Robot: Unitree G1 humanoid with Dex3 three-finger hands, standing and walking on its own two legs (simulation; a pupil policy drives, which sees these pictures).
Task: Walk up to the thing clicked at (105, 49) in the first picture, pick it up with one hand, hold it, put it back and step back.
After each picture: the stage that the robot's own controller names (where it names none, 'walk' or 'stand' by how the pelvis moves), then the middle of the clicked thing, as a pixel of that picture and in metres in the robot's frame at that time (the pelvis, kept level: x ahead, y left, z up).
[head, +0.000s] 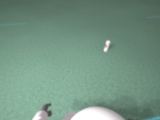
stand; (106, 46) +1.47 -0.36 -0.65
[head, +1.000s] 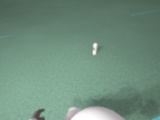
walk; (94, 49) +1.37 +0.03 -0.63
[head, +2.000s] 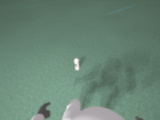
walk; (76, 64) +0.87 +0.26 -0.65
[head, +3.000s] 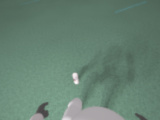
walk; (75, 78) +0.54 +0.23 -0.64
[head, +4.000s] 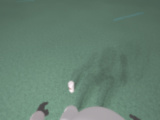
stand; (71, 87) +0.44 +0.20 -0.64
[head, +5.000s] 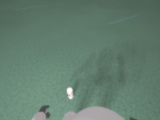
stand; (70, 93) +0.40 +0.22 -0.65
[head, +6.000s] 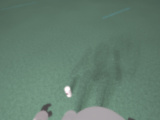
stand; (68, 92) +0.38 +0.26 -0.65
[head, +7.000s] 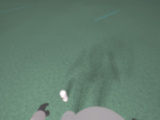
stand; (64, 96) +0.34 +0.29 -0.64
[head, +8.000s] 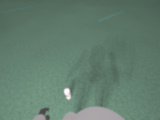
stand; (67, 94) +0.38 +0.26 -0.66
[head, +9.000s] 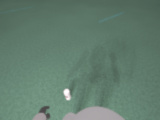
stand; (67, 94) +0.37 +0.26 -0.66
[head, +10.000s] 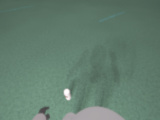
go down; (67, 94) +0.37 +0.25 -0.66
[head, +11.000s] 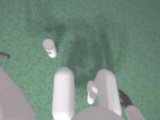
go down; (51, 49) +0.47 +0.27 -0.25
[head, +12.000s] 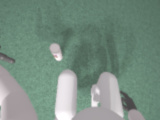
approach; (57, 53) +0.46 +0.26 -0.26
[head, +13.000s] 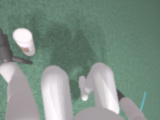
close in; (27, 45) +0.45 +0.30 -0.16
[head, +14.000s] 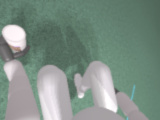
close; (17, 43) +0.44 +0.31 -0.16
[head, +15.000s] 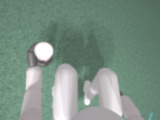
lift; (43, 54) +0.35 +0.29 -0.10
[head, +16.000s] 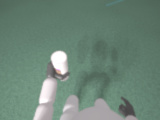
lift; (61, 68) +0.32 +0.18 +0.06
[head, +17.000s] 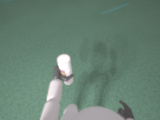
hold; (66, 71) +0.33 +0.16 +0.03
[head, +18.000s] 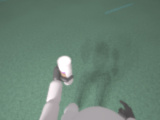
hold; (66, 72) +0.32 +0.16 +0.03
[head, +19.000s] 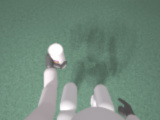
crouch; (59, 58) +0.40 +0.20 -0.02
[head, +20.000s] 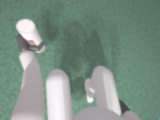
lower; (34, 40) +0.49 +0.28 -0.08
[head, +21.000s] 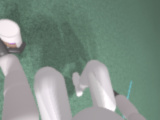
lower; (13, 40) +0.46 +0.31 -0.17
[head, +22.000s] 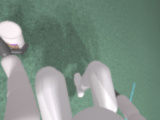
lower; (15, 41) +0.45 +0.31 -0.16
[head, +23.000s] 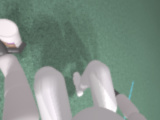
lower; (12, 40) +0.45 +0.32 -0.17
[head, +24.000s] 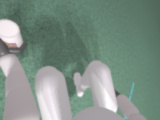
lower; (13, 40) +0.45 +0.32 -0.17
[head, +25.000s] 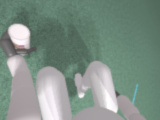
open; (21, 43) +0.45 +0.29 -0.17
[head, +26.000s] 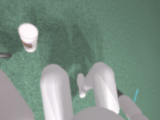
stand; (29, 41) +0.45 +0.29 -0.17
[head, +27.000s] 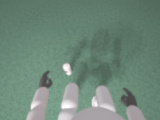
stand; (67, 69) +0.44 +0.22 -0.45
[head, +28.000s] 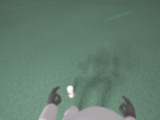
stand; (70, 92) +0.41 +0.21 -0.59
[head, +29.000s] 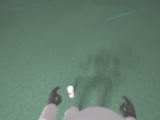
stand; (71, 92) +0.40 +0.21 -0.60
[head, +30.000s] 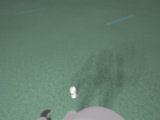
stand; (73, 92) +0.42 +0.20 -0.65
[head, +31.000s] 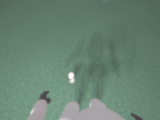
walk; (71, 78) +0.47 +0.18 -0.64
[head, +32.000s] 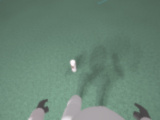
walk; (73, 66) +0.71 +0.26 -0.62
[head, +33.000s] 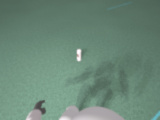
stand; (79, 55) +1.01 +0.23 -0.63
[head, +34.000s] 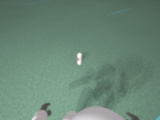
stand; (79, 59) +1.02 +0.20 -0.65
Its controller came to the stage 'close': yes
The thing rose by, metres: 0.69
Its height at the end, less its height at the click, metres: +0.00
